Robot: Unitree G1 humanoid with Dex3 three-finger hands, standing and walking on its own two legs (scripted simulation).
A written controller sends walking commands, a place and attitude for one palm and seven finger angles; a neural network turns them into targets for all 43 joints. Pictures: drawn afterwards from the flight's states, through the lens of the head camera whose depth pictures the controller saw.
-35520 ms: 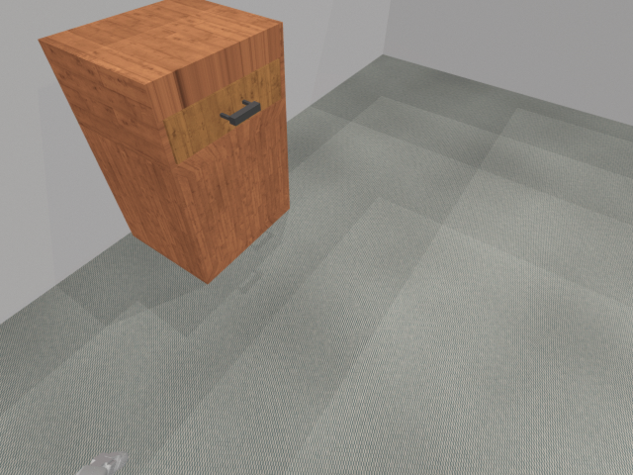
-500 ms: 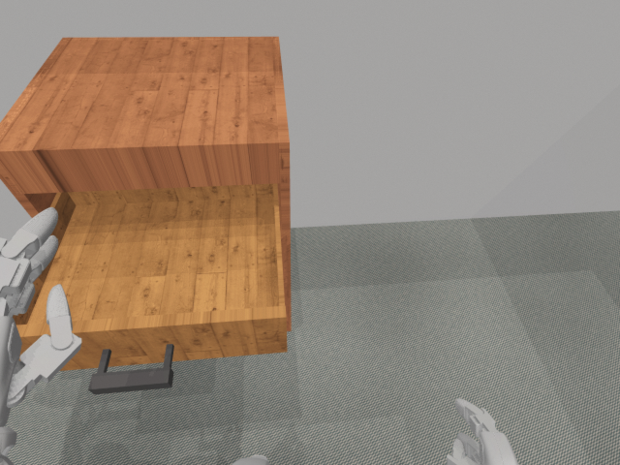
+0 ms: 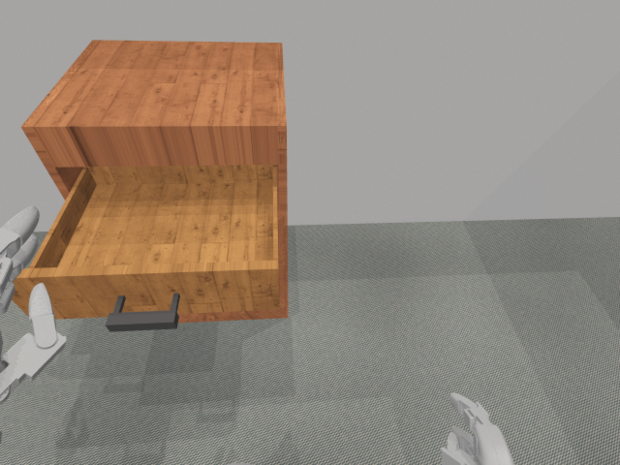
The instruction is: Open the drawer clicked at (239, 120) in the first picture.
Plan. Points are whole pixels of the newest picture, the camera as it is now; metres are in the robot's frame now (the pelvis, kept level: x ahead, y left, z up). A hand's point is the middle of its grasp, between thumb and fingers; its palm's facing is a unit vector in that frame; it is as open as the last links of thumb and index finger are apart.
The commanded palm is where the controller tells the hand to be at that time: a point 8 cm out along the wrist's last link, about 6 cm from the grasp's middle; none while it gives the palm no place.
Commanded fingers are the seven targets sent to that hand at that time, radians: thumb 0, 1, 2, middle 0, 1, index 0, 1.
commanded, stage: stop stepping back and stand still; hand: left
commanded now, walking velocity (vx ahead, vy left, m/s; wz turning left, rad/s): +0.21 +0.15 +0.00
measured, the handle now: (145, 310) +0.39 +0.32 -0.14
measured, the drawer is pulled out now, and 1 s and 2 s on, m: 0.30 0.30 0.30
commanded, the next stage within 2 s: let the arm hang, fingers relaxed in 0.54 s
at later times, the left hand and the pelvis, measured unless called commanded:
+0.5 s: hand (35, 416) +0.13 +0.23 +0.15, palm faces +0.40 -0.80 -0.44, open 7.4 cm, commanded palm +0.07 +0.27 +0.18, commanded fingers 0.00 0.90 0.90 -0.20 -0.30 -0.20 -0.30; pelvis -0.05 -0.01 +0.00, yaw +3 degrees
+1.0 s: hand out of the picture -0.02 +0.18 -0.17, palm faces +0.11 -0.98 -0.18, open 7.1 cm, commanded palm none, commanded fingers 0.00 0.90 0.90 -0.20 -0.30 -0.20 -0.30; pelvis -0.04 -0.01 +0.00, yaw +5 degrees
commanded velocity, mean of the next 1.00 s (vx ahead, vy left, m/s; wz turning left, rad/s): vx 0.06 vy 0.02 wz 0.00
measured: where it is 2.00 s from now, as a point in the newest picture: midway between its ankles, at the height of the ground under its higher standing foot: outside the picture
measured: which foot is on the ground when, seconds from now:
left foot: up 0.00-0.12, down 0.14-0.34, up 0.36-0.58, down 0.60-1.00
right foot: down 0.00-0.14, up 0.16-0.30, down 0.32-1.00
